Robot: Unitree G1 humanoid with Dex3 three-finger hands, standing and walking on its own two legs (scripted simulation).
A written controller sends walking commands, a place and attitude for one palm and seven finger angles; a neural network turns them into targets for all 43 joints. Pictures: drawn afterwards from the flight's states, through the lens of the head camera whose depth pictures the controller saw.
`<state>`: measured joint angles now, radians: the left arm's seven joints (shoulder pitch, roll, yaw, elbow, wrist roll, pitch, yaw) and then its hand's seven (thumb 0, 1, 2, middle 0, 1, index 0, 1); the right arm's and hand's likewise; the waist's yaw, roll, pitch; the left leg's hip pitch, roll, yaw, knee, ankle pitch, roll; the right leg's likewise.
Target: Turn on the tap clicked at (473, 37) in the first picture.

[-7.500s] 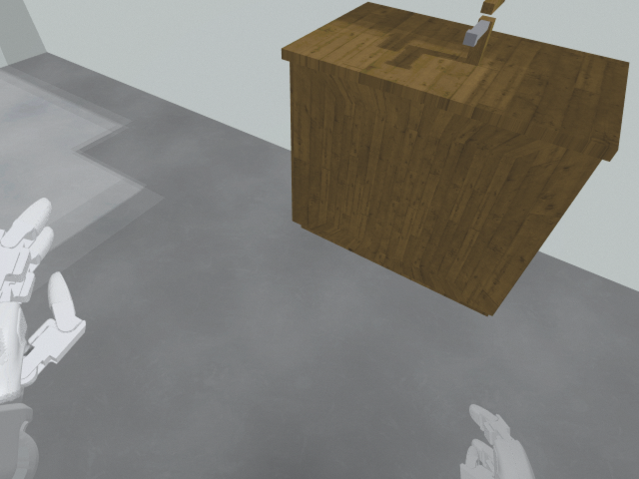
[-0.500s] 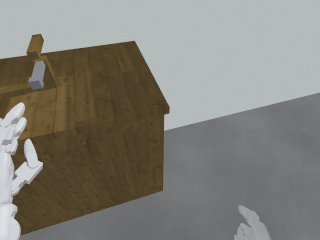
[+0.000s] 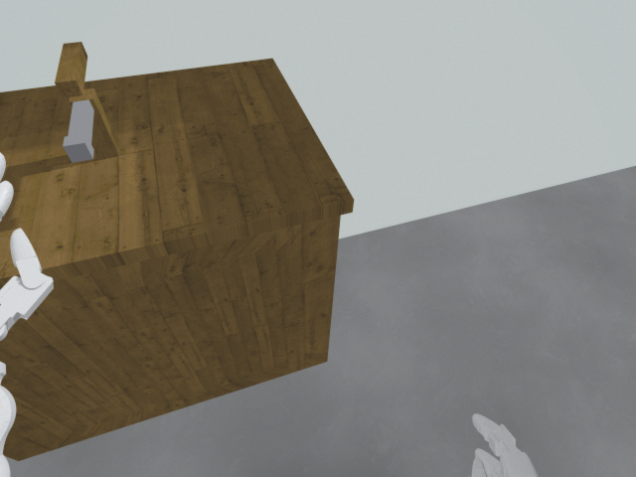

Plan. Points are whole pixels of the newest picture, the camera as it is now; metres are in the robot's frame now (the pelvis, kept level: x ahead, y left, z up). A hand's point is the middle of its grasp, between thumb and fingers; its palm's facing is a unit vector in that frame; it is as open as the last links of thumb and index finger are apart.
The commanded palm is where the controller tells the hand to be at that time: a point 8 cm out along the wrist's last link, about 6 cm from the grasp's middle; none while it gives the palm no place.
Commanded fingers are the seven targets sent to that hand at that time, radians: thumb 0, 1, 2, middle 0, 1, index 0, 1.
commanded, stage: look again from close up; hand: left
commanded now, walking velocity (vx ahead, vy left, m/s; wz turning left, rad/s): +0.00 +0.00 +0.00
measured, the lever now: (78, 148) +0.49 +0.39 +0.14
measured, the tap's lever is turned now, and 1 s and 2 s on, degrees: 0 0 0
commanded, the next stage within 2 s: shuffle to correct the standing spot in 0.10 s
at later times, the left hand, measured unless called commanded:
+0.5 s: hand (74, 256) +0.29 +0.28 +0.16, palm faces +0.40 -0.85 -0.34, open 7.4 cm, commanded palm +0.22 +0.32 +0.18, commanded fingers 0.00 0.90 0.90 -0.20 -0.30 -0.20 -0.30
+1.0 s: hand (98, 205) +0.35 +0.28 +0.17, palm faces +0.38 -0.78 -0.51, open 7.4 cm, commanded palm +0.28 +0.32 +0.18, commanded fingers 0.00 0.90 0.90 -0.20 -0.30 -0.20 -0.30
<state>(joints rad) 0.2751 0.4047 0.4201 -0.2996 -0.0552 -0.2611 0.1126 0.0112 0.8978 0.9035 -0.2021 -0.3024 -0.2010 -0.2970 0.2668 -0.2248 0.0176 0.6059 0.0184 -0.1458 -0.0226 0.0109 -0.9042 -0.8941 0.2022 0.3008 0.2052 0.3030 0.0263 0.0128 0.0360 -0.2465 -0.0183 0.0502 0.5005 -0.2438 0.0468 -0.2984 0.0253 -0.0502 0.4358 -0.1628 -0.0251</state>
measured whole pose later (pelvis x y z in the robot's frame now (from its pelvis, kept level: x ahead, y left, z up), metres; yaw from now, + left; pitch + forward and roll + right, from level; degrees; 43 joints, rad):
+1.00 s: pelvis +0.14 +0.04 -0.03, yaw +4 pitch -3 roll -1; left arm 0.48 0.47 0.44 -0.55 -0.06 -0.22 0.09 0.01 0.89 0.90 -0.21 -0.30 -0.21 -0.30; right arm 0.25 -0.20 0.01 0.59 0.01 -0.04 -0.01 0.01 -0.90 -0.89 0.20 0.30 0.21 0.30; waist -0.03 0.02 0.10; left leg -0.38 -0.08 0.01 1.23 -0.43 0.03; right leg -0.37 0.07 -0.19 0.64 -0.25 -0.15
